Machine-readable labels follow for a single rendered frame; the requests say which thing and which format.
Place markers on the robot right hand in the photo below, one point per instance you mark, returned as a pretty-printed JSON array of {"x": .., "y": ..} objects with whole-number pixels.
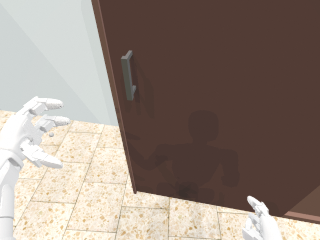
[{"x": 266, "y": 227}]

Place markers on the robot left forearm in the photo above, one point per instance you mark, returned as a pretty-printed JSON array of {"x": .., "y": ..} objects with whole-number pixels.
[{"x": 10, "y": 166}]

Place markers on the wardrobe door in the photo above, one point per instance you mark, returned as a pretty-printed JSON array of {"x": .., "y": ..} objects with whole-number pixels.
[
  {"x": 310, "y": 205},
  {"x": 227, "y": 99}
]

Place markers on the robot left hand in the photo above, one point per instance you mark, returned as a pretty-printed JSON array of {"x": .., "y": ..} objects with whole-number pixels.
[{"x": 18, "y": 128}]

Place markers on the handle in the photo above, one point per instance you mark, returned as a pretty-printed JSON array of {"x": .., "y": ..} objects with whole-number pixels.
[{"x": 129, "y": 88}]

